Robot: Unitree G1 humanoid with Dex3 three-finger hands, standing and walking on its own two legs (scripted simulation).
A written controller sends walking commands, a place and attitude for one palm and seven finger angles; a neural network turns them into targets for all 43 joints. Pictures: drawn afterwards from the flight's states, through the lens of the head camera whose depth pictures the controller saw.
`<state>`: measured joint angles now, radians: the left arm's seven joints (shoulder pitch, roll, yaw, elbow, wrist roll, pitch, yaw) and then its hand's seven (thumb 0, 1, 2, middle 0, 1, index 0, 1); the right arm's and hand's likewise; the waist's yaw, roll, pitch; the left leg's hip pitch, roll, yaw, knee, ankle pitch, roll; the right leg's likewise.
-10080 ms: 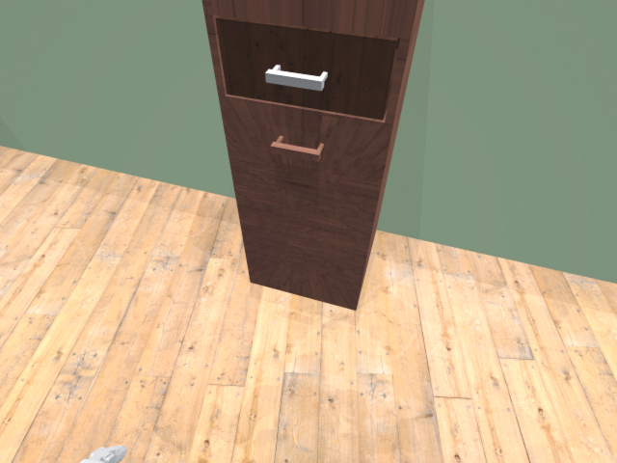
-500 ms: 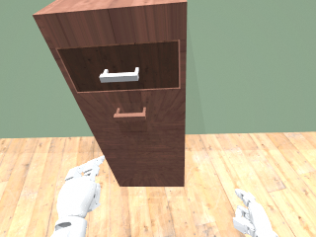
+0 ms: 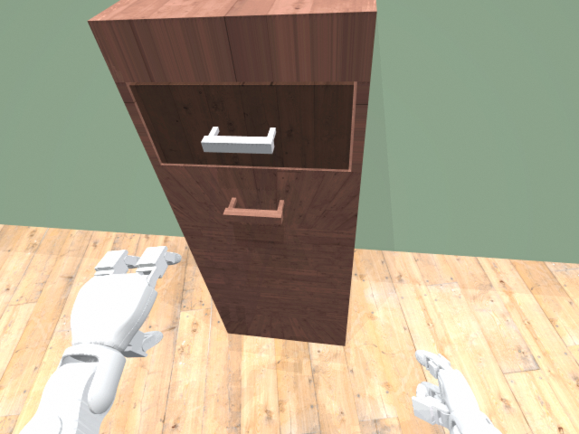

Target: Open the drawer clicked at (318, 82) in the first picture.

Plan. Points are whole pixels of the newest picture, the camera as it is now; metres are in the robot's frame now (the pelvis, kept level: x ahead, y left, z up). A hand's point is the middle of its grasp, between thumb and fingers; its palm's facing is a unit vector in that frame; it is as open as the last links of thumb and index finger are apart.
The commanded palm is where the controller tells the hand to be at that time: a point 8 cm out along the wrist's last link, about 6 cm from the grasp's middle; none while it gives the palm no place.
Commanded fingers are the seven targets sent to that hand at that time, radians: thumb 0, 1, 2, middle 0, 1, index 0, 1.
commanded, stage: raise the hand with hooked fingers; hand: left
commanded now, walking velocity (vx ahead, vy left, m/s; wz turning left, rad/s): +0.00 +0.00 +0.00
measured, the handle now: (240, 138) +0.56 +0.16 +0.13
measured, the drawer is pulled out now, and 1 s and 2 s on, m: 0.00 0.00 0.00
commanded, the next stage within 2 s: move the hooked fingers above the handle in 1.06 s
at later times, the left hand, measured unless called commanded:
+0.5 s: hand (63, 225) +0.28 +0.29 +0.20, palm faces +0.22 -0.04 -0.97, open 13.6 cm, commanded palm +0.24 +0.29 +0.25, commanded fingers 0.00 -0.50 0.30 -0.30 -1.20 -0.30 -1.20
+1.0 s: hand (20, 214) +0.27 +0.33 +0.22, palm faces +0.16 -0.04 -0.99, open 13.9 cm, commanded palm +0.22 +0.33 +0.29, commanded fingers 0.00 -0.50 0.30 -0.30 -1.20 -0.30 -1.20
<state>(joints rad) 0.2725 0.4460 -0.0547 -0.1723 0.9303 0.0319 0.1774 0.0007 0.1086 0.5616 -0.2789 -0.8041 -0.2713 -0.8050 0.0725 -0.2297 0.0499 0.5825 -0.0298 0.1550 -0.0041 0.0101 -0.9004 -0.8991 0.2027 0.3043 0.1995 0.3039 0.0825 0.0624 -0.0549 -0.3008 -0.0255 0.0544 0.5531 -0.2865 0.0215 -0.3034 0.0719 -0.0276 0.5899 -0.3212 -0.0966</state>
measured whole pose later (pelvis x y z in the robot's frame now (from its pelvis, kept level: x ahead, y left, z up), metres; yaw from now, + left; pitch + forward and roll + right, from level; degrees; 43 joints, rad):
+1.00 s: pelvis -0.04 +0.07 +0.01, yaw +3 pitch -3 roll -1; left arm -0.34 0.66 0.02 -0.10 0.77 0.04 -0.26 0.00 -0.50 0.30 -0.32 -1.20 -0.32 -1.20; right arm 0.13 -0.28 0.03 0.62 0.03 0.13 0.02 0.01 -0.90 -0.90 0.20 0.30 0.20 0.30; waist 0.10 0.09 0.04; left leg -0.21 -0.11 0.04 0.40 -0.15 0.11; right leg -0.20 -0.01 -0.04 0.45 -0.20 -0.01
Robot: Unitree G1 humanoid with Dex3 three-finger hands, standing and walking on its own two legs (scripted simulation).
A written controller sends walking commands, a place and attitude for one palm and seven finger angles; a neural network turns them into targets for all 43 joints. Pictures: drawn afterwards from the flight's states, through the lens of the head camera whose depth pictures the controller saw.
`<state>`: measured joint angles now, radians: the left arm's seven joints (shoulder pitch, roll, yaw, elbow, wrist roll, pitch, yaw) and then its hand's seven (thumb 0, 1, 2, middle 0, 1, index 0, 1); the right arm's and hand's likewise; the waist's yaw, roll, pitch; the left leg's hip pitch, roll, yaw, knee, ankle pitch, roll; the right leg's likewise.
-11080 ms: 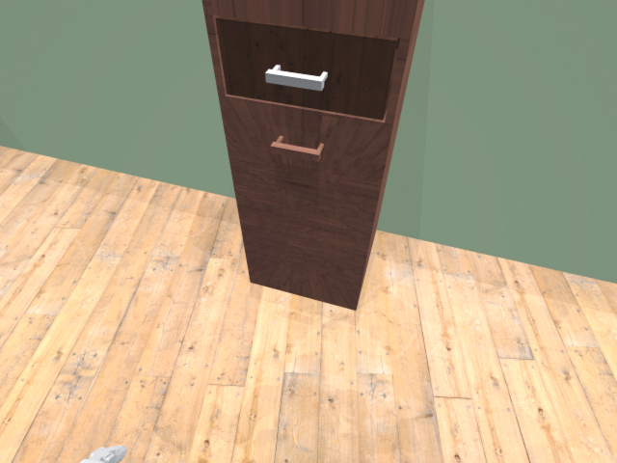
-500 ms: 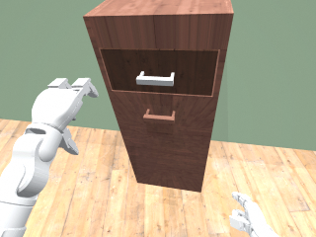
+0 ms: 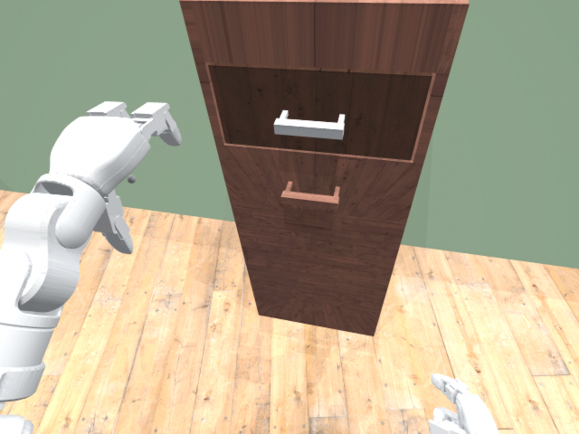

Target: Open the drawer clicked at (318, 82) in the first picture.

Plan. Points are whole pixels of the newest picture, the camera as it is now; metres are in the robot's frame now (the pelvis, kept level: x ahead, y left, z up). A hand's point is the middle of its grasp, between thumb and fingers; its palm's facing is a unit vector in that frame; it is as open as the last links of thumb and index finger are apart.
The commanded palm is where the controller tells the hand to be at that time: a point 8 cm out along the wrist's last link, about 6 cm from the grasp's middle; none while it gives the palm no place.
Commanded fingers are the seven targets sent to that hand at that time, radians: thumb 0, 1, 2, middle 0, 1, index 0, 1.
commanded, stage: raise the hand with hooked fingers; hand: left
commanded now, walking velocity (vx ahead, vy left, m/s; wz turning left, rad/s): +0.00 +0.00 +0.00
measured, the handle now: (310, 122) +0.61 +0.06 +0.12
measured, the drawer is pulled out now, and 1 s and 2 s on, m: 0.00 0.00 0.00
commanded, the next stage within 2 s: move the hooked fingers above the handle in 0.06 s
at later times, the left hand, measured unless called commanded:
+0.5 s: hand (197, 161) +0.38 +0.18 +0.20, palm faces +0.10 -0.03 -0.99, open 13.9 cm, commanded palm +0.34 +0.19 +0.27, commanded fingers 0.00 -0.50 0.30 -0.30 -1.20 -0.30 -1.20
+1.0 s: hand (241, 144) +0.45 +0.14 +0.18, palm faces +0.05 -0.05 -1.00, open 13.9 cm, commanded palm +0.42 +0.15 +0.25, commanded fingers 0.00 -0.50 0.30 -0.30 -1.20 -0.30 -1.20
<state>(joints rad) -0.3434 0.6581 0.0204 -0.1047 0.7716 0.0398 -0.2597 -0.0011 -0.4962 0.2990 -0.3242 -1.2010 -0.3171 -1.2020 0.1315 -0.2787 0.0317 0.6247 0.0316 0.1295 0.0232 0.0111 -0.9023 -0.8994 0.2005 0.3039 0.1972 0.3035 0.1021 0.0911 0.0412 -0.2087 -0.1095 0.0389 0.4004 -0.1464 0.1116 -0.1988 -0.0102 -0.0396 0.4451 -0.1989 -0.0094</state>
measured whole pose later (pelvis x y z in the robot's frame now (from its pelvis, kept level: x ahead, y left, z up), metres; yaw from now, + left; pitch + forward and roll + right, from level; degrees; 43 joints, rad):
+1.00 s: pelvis +0.05 -0.07 +0.00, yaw +0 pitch +3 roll +1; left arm -0.60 0.56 -0.13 0.27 0.83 0.09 -0.17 0.00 -0.49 0.30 -0.32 -1.20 -0.32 -1.20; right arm 0.11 -0.30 0.02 0.64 0.05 0.19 -0.02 0.01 -0.90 -0.90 0.20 0.30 0.20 0.30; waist 0.04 0.08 -0.02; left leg -0.28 -0.05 0.00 0.44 -0.22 0.03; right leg -0.25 0.05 -0.07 0.46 -0.27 -0.08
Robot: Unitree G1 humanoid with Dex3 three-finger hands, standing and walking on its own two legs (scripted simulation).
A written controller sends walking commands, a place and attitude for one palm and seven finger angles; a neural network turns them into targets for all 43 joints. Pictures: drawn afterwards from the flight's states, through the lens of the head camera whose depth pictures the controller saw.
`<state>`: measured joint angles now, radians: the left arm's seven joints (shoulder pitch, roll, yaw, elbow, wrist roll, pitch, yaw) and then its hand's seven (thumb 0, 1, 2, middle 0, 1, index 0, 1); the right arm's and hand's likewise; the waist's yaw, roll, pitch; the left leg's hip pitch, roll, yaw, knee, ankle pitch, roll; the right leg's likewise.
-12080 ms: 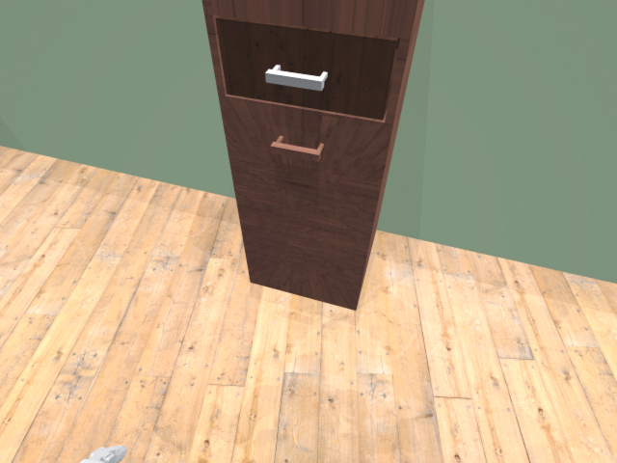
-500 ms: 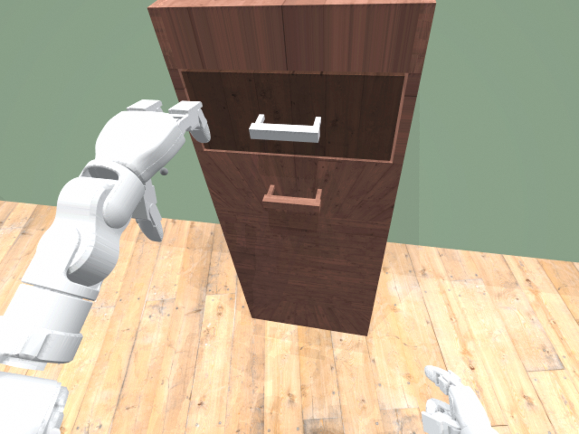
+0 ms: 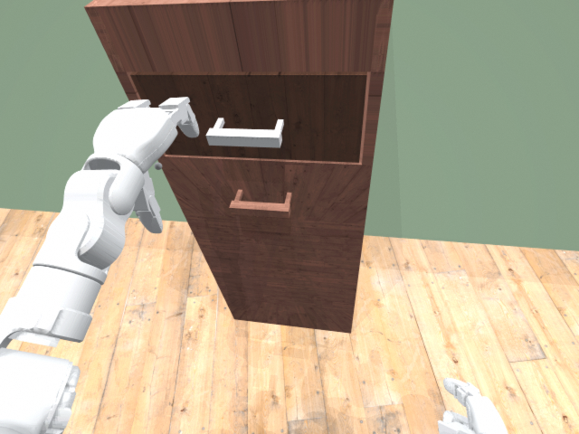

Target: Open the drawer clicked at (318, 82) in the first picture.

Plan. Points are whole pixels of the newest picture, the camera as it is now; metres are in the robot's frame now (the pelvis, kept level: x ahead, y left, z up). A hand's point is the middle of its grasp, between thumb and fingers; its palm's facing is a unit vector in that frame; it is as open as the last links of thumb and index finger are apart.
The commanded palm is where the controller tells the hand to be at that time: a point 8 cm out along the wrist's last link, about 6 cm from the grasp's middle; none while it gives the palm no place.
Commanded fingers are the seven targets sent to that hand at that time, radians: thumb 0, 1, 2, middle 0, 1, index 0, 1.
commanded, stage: move the hooked fingers above the handle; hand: left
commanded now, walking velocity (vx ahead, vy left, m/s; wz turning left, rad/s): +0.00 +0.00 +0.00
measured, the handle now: (247, 130) +0.56 +0.12 +0.12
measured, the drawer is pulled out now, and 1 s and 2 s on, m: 0.00 0.00 0.00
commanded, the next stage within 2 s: none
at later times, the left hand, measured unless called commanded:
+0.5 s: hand (210, 138) +0.47 +0.15 +0.17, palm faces +0.04 -0.06 -1.00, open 13.9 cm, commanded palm +0.45 +0.16 +0.24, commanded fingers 0.00 -0.50 0.30 -0.30 -1.20 -0.30 -1.20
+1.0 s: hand (236, 116) +0.51 +0.12 +0.18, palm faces +0.05 -0.07 -1.00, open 13.7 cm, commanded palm +0.48 +0.15 +0.24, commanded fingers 0.00 -0.50 0.30 -0.30 -1.20 -0.30 -1.20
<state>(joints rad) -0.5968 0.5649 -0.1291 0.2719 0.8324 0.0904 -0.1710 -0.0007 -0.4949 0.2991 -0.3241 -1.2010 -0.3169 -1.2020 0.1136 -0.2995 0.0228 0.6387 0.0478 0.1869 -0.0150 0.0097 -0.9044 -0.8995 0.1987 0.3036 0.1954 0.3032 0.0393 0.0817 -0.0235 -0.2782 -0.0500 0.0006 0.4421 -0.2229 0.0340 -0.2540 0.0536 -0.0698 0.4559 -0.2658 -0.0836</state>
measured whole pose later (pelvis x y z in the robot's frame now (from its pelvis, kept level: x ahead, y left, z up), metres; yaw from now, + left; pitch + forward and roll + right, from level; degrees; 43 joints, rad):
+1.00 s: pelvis +0.01 +0.02 +0.00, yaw -4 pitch +9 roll +1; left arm -1.02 0.37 -0.18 0.86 0.96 0.18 0.00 0.00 -0.49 0.30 -0.37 -1.23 -0.34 -1.22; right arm 0.26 -0.26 0.01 0.70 0.05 0.22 -0.03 0.01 -0.90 -0.90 0.20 0.30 0.20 0.30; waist -0.07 0.07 -0.10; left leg -0.36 -0.05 0.07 0.44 -0.24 0.06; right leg -0.36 0.05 0.00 0.49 -0.28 -0.06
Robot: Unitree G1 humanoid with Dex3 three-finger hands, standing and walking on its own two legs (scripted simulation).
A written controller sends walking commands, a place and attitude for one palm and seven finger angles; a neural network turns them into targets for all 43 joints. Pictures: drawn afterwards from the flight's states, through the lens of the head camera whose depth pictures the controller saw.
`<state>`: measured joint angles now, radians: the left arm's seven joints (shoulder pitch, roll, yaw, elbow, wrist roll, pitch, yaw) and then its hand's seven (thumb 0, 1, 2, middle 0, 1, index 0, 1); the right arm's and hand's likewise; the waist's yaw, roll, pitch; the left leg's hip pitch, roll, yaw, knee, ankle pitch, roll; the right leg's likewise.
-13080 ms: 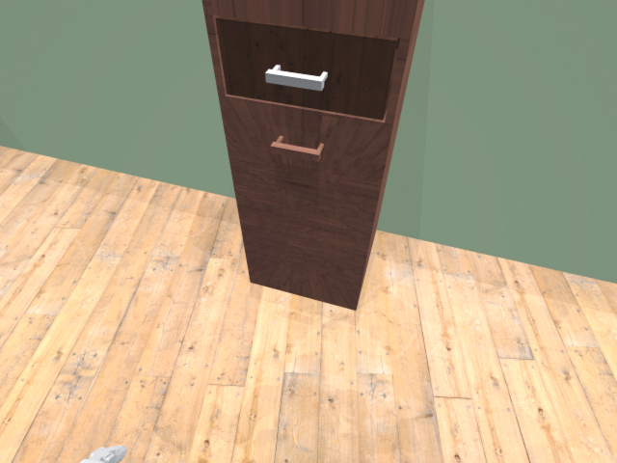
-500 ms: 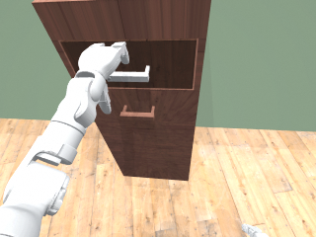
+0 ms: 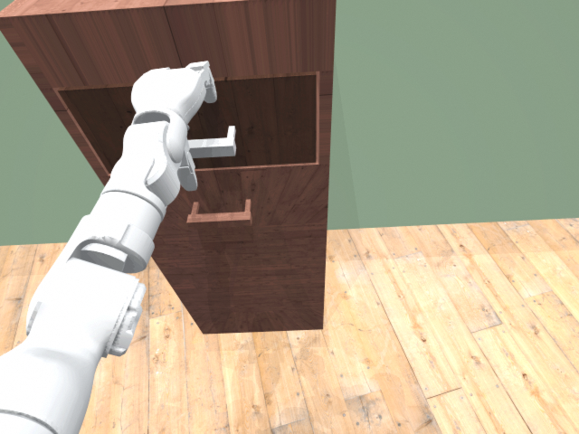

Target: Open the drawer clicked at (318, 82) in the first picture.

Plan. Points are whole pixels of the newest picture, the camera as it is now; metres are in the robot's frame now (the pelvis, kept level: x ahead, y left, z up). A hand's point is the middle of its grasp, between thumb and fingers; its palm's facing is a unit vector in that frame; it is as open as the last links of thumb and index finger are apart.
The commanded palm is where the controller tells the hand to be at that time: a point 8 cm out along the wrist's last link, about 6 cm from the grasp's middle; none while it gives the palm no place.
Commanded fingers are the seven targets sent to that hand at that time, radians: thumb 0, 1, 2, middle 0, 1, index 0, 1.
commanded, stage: move the hooked fingers above the handle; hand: left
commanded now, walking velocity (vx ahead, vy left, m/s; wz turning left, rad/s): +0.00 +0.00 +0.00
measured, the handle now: (197, 141) +0.54 +0.14 +0.12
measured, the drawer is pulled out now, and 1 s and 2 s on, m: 0.00 0.00 0.00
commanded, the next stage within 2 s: none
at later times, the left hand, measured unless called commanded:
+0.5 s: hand (176, 124) +0.48 +0.14 +0.20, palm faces +0.07 -0.04 -1.00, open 13.9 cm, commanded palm +0.45 +0.15 +0.24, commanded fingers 0.00 -0.50 0.30 -0.30 -1.20 -0.30 -1.20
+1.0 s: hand (146, 112) +0.49 +0.18 +0.21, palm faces +0.14 -0.03 -0.99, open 13.8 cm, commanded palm +0.45 +0.17 +0.24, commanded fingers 0.00 -0.50 0.30 -0.30 -1.20 -0.30 -1.20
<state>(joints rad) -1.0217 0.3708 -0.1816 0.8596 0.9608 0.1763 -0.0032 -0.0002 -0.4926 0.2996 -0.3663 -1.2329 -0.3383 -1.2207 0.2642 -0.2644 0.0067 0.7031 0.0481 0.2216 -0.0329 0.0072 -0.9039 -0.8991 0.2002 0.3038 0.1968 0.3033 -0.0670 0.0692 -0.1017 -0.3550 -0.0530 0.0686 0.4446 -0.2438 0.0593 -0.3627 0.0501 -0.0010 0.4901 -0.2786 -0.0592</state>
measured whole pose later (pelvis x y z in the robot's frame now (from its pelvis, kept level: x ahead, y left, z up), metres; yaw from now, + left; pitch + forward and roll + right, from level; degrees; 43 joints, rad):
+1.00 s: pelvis +0.00 -0.01 +0.00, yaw +1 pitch +9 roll +1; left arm -1.05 0.44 -0.19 0.87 0.94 0.23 0.03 0.00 -0.49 0.30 -0.32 -1.20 -0.33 -1.22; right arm 0.20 -0.26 0.01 0.72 0.06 0.21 -0.02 0.01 -0.90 -0.90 0.20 0.30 0.20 0.30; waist -0.04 0.07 -0.11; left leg -0.35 -0.05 0.05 0.44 -0.24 0.05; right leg -0.35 0.05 -0.02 0.48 -0.28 -0.07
